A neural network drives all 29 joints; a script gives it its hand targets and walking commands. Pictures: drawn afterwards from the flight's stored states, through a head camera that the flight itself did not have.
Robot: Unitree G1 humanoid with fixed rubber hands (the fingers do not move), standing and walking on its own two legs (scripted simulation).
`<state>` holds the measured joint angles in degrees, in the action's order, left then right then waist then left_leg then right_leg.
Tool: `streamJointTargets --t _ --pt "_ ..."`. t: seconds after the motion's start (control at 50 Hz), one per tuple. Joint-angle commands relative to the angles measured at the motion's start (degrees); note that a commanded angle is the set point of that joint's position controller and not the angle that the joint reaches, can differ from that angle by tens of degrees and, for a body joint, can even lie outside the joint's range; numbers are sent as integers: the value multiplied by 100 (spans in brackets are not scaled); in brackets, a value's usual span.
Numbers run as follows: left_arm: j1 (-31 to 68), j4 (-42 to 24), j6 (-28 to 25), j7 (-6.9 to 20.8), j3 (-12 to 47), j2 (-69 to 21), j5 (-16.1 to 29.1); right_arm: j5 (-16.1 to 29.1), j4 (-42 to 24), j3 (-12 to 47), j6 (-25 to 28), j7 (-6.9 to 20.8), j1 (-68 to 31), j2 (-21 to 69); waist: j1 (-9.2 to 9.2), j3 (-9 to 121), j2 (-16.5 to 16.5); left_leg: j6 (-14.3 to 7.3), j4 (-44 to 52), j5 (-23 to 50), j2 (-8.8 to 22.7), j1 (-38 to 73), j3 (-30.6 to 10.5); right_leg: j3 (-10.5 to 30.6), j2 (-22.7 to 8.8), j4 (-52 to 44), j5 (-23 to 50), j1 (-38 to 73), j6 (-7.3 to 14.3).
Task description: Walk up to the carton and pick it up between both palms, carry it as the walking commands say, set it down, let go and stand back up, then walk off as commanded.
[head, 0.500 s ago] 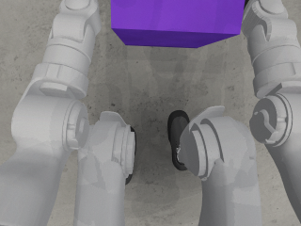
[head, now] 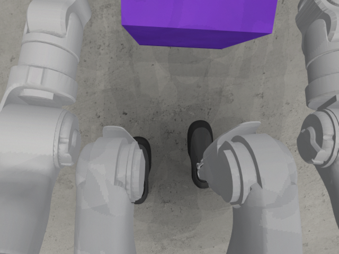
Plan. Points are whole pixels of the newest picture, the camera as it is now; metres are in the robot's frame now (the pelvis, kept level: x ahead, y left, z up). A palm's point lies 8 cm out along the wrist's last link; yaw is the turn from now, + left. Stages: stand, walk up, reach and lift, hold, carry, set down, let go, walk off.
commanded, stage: set down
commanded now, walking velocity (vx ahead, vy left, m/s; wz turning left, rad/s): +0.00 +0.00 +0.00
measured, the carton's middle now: out of the picture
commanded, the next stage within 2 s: let go in 1.26 s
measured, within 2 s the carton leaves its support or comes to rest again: neither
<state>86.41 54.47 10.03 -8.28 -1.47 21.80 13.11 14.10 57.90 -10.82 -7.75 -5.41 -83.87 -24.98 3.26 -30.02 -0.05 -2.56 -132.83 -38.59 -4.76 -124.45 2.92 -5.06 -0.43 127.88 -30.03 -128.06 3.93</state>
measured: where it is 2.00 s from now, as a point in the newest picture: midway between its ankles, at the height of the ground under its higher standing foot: (169, 172)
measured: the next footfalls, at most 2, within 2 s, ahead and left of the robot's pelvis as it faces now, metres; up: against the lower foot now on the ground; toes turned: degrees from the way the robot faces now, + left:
none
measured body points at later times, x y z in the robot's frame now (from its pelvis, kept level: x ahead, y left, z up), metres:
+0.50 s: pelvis -0.01 +0.00 +0.12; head +0.37 -0.02 +0.35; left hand +0.60 +0.14 -0.02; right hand +0.56 -0.26 -0.01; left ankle +0.09 +0.10 -0.32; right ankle +0.13 -0.10 -0.32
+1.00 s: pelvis -0.01 +0.00 +0.25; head +0.36 -0.02 +0.49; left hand +0.60 +0.16 +0.13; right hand +0.56 -0.25 +0.13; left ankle +0.09 +0.10 -0.32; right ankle +0.13 -0.10 -0.32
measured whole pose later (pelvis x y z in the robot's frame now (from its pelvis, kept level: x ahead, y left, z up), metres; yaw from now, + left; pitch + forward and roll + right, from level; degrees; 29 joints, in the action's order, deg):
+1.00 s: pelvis -0.01 +0.00 +0.25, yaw +0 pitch +30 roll +2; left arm 85.4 42.0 24.5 -3.9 -8.8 26.8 10.3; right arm 12.2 38.0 -11.9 -24.4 -4.3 -81.9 -26.0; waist 3.9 -30.0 0.1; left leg -1.7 -79.8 -24.5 -5.2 -85.1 1.2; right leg 1.1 2.9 77.5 -18.6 -88.5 1.5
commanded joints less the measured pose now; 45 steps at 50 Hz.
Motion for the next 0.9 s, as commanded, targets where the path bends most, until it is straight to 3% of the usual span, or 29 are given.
streamJointTargets --t 0.0,0.02,0.06,0.16,0.2,0.22,0.24,0.26,0.28,0.3,0.32,0.4,0.42,0.44,0.46,0.48,0.5,0.52,0.56,0.58,0.62,0.64,0.7,0.74,0.78,0.8,0.82,0.84,0.88 --pt "2239 -1275 122 -52 -208 973 -27 230 -1249 105 -178 -36 -1912 -912 85 10205 -308 108 1723 1670 139 3158 -306 754 162 -1108 2562 6212 -231" --pt "2146 -912 201 -60 -190 848 -75 171 -727 114 -251 -24 -1786 -989 112 9847 -401 133 1805 1339 144 3081 -182 745 128 -1256 2106 5904 -244" --pt "1992 -1595 285 -99 -166 773 -39 -32 -1438 -320 -278 -79 -1438 -1317 497 10968 -501 218 1860 2051 125 3882 -311 545 198 -1171 2706 6156 -240" --pt "1851 -2274 581 -141 -255 785 79 -170 -2575 -225 -545 -111 -1772 -1291 623 11555 -78 150 2291 2256 -13 4163 -231 473 300 -1621 3092 6740 -260" --pt "1715 -2720 566 -174 -604 1032 -117 -83 -3248 -273 -610 -86 -1732 -1348 282 11870 -14 141 2366 2551 -52 4085 -151 606 320 -1650 3587 7197 -262" --pt "1474 -1591 695 -111 -656 1064 -136 -209 -2257 -185 -749 -39 -1390 -1132 312 10956 248 94 2603 2082 -45 3629 -204 607 302 -1885 3182 6903 -299" --pt "1534 -2005 761 -51 -639 903 -170 -55 -2567 -89 -828 35 -1461 -1084 176 11197 31 102 2707 2163 -53 3855 -207 617 324 -1912 3199 7027 -300" --pt "1619 -2026 816 -44 -556 905 -165 -226 -2328 -283 -907 59 -1333 -1150 366 11108 22 118 2891 2299 -78 4159 -319 517 358 -2045 2984 6593 -303" --pt "1852 -2452 773 -63 -761 1078 -378 -235 -2349 -378 -887 77 -1378 -1296 184 11151 -307 147 2880 2254 -35 4308 -299 637 312 -2130 2831 6471 -252" --pt "1765 -2400 765 -80 -846 1057 -392 -154 -2852 -267 -867 46 -1666 -1199 73 11566 -93 69 2938 2247 -76 4481 -334 650 352 -2207 2869 6732 -260" --pt "1900 -2791 822 -75 -652 994 -208 -201 -3038 -293 -898 45 -1491 -1292 425 12245 -141 165 3004 2794 -106 4832 -334 560 367 -2234 3525 7133 -258" --pt "1787 -1992 1038 81 -688 1087 -135 -119 -2486 -268 -1170 128 -1459 -1250 364 11263 85 69 3536 2032 -19 4536 -316 579 327 -2775 2868 7017 -310" --pt "2087 -2667 1069 74 -644 1084 -142 -73 -3124 -298 -1191 121 -1706 -1206 342 12192 -77 74 3583 2203 -68 5096 -304 596 328 -2899 3024 7490 -263" --pt "1837 -1796 1104 111 -889 1225 -271 -88 -2573 -138 -1250 143 -1648 -1184 87 11301 162 38 3589 1751 -42 4303 -251 721 264 -2962 2677 7227 -298" --pt "1937 -2311 1053 124 -891 1252 -263 -48 -3146 -79 -1229 122 -1826 -1196 23 12100 173 47 3774 2049 -104 4686 -157 751 275 -3121 3088 8038 -295" --pt "1814 -1719 1125 138 -821 1168 -290 -5 -2673 55 -1284 154 -1835 -964 -170 11736 260 4 3906 1969 -106 4519 -226 691 294 -3144 2985 7742 -366" --pt "1681 -1492 1125 147 -906 1221 -373 -229 -1976 -236 -1298 162 -1490 -1167 81 11149 153 86 4061 1725 -117 4234 -152 672 244 -3336 2780 7611 -319" --pt "2113 -2249 1089 178 -845 1324 -344 -163 -2724 -284 -1257 123 -1716 -1251 158 12005 -64 96 4146 2060 -100 4943 -212 679 300 -3437 3031 7922 -312" --pt "2095 -2883 1072 141 -1043 1486 -368 -85 -3119 -134 -1305 87 -1662 -1102 -114 12735 105 57 4318 2548 -139 5538 -206 734 344 -3633 3446 8476 -296" --pt "1908 -2288 1152 173 -836 1221 -209 -163 -2708 -264 -1308 112 -1666 -1303 153 12140 32 90 4368 2236 -125 5195 -236 660 334 -3676 3210 8169 -247" --pt "2083 -2140 1222 187 -861 1428 -315 -171 -2689 -236 -1388 86 -1671 -1301 75 12432 -130 110 4516 2260 -120 5661 -235 687 305 -3876 3103 8134 -349" --pt "2092 -2316 1254 209 -757 1319 -179 -208 -3094 -323 -1396 68 -1915 -1369 270 12504 67 112 4720 2352 -100 5830 -248 584 359 -4043 3096 8280 -376" --pt "2090 -2108 1316 280 -905 1487 -245 -141 -2910 -182 -1517 65 -1995 -1375 46 12094 143 81 5062 1881 -64 5413 -215 816 268 -4435 2692 8719 -363" --pt "2007 -2127 1335 291 -897 1343 -173 -274 -3048 -426 -1489 30 -1813 -1328 275 12310 159 92 5216 2003 -114 5616 -250 763 269 -4624 3006 9147 -353" --pt "2158 -2680 1321 346 -778 1503 -242 -129 -3403 -365 -1514 -25 -1744 -1393 194 13047 -358 187 5424 2321 -79 6179 -221 850 275 -4860 3375 9585 -329" --pt "2070 -2396 1334 337 -813 1570 -252 -203 -2843 -251 -1567 -4 -1689 -1151 55 12425 4 106 5667 2113 -87 6018 -307 781 294 -4909 3056 9256 -406" --pt "1995 -2430 1350 342 -781 1451 -239 -192 -3032 -271 -1524 37 -1616 -1342 251 12555 -9 152 5733 2320 -55 6287 -320 731 302 -5074 3169 9281 -361" --pt "2053 -2251 1332 327 -832 1426 -280 -165 -2699 -159 -1570 94 -1652 -1145 79 12221 128 145 5842 2157 -67 6113 -273 835 284 -5185 3022 9415 -391" --pt "1854 -1978 1318 431 -857 1334 -288 -192 -2893 -316 -1514 122 -1697 -1217 204 11811 15 136 6120 1958 -30 6011 -278 950 237 -5553 2764 9546 -354"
